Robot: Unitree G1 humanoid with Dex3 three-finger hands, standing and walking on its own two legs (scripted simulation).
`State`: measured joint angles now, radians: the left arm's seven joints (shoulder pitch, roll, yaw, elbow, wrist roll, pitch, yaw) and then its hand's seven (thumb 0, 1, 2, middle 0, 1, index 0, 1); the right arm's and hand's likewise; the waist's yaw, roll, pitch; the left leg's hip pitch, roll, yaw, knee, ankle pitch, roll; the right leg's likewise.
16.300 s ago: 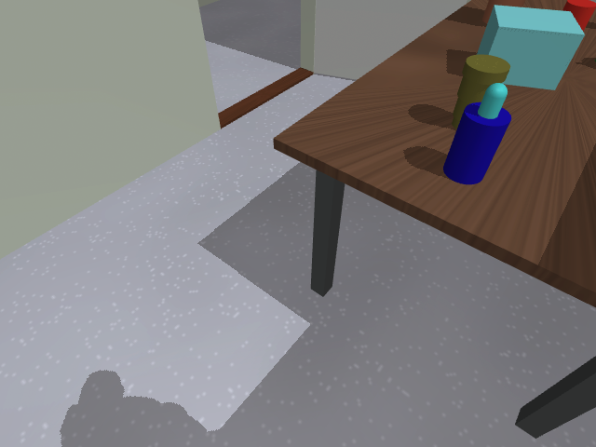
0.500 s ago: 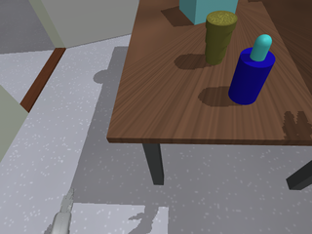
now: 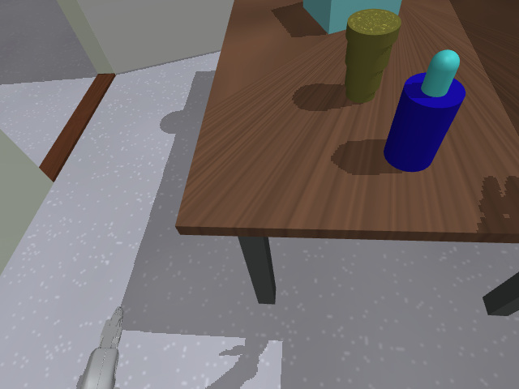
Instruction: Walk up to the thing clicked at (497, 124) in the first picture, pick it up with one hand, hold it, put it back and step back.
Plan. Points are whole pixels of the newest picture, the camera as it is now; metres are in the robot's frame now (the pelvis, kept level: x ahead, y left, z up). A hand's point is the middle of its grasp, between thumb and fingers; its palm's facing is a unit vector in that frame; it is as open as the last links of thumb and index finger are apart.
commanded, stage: go down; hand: right
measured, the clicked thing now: (425, 111) +0.56 -0.20 +0.09
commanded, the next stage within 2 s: approach in 0.42 s
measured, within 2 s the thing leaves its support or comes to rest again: neither
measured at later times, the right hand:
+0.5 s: hand out of the picture +0.42 -0.39 +0.19, palm faces +0.26 +0.97 +0.01, open 17.6 cm
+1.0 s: hand (502, 162) +0.47 -0.30 +0.07, palm faces +0.14 +0.99 +0.06, open 17.4 cm
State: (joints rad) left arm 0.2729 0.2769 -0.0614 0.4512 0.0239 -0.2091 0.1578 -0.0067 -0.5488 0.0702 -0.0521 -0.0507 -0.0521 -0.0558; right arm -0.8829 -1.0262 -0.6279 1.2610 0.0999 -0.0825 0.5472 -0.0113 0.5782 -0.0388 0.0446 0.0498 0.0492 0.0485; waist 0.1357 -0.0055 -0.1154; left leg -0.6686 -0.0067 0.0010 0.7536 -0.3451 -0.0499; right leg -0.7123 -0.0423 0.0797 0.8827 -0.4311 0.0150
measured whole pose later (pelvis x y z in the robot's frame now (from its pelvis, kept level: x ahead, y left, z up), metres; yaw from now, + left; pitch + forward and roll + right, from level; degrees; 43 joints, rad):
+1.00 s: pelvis -0.01 +0.01 -0.02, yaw +0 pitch +19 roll +4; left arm 0.27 0.25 -0.07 0.30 0.05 -0.18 0.11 -0.01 -0.54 0.05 -0.06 -0.05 -0.06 -0.06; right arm -0.86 -0.78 -0.57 1.23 0.11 -0.22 0.42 -0.01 0.52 -0.05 0.04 0.04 0.05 0.04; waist 0.19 0.02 -0.12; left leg -0.86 -0.01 0.00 0.91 -0.39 -0.04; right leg -0.89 -0.04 0.09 1.01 -0.47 0.03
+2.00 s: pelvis -0.01 +0.02 -0.04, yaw +2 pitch +21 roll +3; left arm 0.37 0.23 -0.01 0.03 0.04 -0.03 -0.02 -0.01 -0.55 0.07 -0.06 -0.05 -0.06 -0.06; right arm -0.97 -0.63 -0.54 1.19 0.00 -0.29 0.09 -0.01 0.48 -0.02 0.22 0.10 0.21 0.09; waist 0.23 -0.01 -0.10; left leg -0.94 -0.03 -0.02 1.00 -0.42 -0.03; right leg -0.95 -0.06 0.07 1.08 -0.50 0.04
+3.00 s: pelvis -0.01 +0.02 -0.02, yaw +1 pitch +17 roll +3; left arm 0.34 0.24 0.00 0.17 0.03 -0.05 0.00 -0.01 -0.54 0.06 -0.06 -0.05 -0.06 -0.05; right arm -0.92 -0.54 -0.47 1.15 0.01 -0.20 0.06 -0.06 0.61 -0.81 0.63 1.06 0.72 1.09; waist 0.19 -0.01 -0.11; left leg -0.82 -0.02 -0.02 0.91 -0.39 -0.03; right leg -0.82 -0.05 0.06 0.98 -0.46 0.03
